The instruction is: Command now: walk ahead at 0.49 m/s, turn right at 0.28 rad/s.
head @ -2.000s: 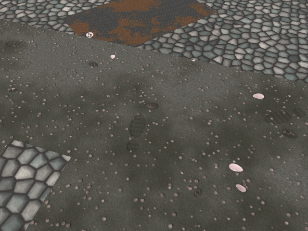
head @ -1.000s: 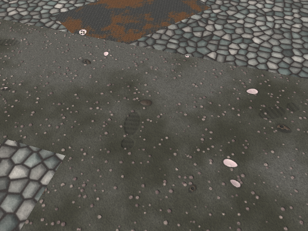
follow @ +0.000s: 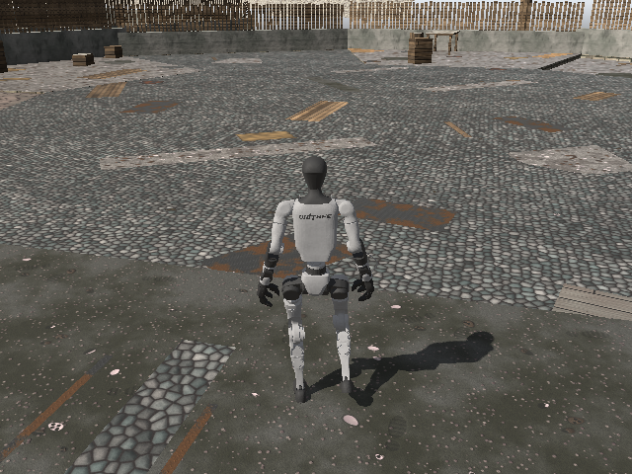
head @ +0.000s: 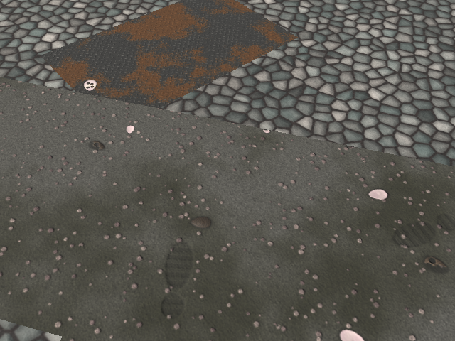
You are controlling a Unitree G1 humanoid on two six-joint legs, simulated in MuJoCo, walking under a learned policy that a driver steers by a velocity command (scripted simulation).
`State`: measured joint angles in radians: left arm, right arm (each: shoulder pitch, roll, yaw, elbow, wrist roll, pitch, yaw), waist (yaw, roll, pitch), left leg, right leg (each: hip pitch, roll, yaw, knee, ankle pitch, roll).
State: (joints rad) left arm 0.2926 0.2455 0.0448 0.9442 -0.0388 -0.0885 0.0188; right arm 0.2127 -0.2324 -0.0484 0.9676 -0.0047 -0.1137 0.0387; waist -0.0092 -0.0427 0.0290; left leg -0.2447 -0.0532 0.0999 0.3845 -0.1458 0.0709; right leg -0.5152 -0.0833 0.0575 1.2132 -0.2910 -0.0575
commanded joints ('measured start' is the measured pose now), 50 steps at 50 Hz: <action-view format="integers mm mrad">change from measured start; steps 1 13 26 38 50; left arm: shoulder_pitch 115 -298 -67 80 -19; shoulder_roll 32 12 110 176 139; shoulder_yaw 20 5 53 72 42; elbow -20 -206 -254 -229 -282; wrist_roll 6 19 36 12 31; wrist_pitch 30 12 6 21 11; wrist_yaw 8 -62 -48 -6 -9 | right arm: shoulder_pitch -15 165 9 -286 19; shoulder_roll -90 -167 -164 -124 -120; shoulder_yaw -16 -27 -29 -19 -27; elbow -24 18 -158 -296 -208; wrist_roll -6 9 13 12 -3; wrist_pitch -28 18 -28 -13 -7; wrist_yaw -8 -59 -40 -28 -11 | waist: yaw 47 -75 -7 76 -15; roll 116 52 46 -56 109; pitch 15 90 -102 -28 -31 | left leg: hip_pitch -28 320 -393 -275 151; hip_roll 279 327 183 65 308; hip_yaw -193 35 -192 -165 -502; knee -290 -231 802 136 -160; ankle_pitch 55 248 -168 234 -113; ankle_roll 143 91 -47 -109 145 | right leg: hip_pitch -64 -272 418 318 -199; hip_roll -66 -20 -99 -30 4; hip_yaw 59 -68 304 254 72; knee -30 -555 -964 -922 -32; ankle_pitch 83 335 353 228 -42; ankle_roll -1 -2 -237 -153 13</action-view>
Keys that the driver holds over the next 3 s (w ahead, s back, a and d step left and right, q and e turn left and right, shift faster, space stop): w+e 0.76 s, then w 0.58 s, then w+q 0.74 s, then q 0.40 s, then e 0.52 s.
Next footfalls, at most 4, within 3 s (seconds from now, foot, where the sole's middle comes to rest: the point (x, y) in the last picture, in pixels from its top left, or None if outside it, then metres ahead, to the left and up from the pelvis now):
0.38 right None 0.38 -0.17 -0.78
0.88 left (256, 272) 0.71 -0.08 -0.78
1.38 right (359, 235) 0.85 -0.44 -0.78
1.92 left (312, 153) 1.23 -0.33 -0.78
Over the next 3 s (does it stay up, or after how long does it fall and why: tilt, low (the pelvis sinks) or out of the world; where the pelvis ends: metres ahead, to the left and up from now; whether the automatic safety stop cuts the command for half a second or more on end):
stays up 1.30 -0.41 -0.09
